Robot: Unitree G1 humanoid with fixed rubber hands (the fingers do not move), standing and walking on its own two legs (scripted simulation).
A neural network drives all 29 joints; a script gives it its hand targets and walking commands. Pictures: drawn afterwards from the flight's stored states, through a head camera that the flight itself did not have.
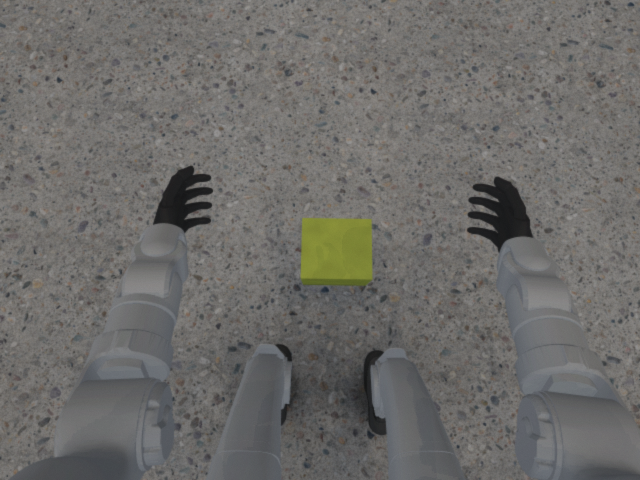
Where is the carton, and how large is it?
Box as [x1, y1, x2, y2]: [301, 218, 371, 285]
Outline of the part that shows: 302,218 301,280 303,284 365,285 371,279 371,219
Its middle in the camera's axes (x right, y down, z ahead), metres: +0.04 +0.04 +1.02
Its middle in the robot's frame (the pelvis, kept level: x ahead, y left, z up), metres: +0.46 -0.02 -0.61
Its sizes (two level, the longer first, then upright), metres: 0.175 0.153 0.149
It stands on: the floor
